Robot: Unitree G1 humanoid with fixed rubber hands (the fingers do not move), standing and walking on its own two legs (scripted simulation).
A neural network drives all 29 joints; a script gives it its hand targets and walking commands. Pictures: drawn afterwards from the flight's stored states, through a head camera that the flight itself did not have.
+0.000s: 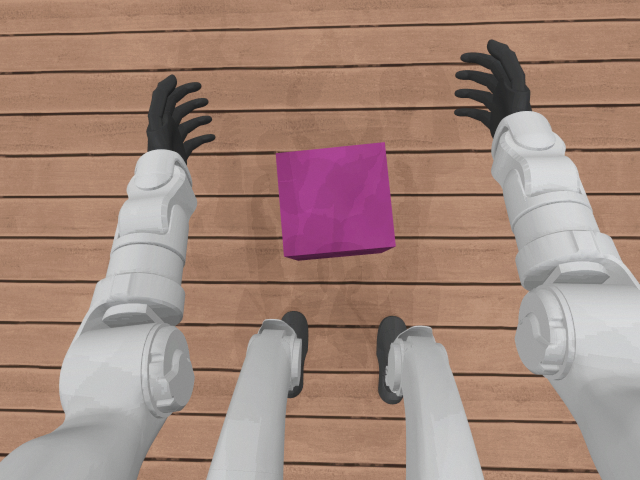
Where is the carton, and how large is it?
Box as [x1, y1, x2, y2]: [276, 142, 395, 260]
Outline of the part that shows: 384,142 276,153 284,256 300,260 377,253 395,246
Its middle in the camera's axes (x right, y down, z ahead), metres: +0.03 -0.07 +0.85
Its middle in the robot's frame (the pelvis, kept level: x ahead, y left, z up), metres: +0.48 +0.03 -0.51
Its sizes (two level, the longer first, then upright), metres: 0.210 0.200 0.250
